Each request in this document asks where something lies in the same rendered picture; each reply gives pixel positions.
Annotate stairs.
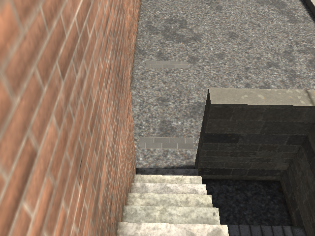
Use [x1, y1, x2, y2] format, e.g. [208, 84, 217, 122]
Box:
[116, 168, 229, 236]

